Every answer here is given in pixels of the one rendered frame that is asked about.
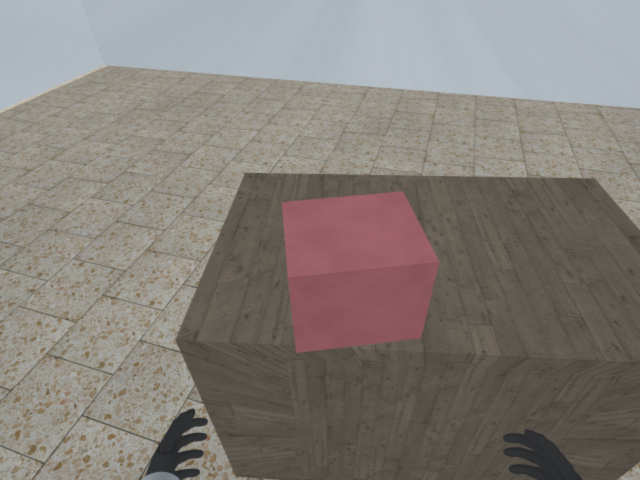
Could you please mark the carton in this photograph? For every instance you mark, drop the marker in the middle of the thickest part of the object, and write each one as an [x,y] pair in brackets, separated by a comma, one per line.
[360,270]

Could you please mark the pedestal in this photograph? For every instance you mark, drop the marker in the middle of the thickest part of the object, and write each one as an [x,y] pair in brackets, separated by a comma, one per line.
[533,323]

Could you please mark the robot right hand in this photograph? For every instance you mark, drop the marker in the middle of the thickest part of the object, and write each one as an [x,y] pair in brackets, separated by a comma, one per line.
[553,464]

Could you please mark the robot left hand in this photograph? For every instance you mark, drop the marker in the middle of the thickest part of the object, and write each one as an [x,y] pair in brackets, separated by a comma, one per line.
[166,457]

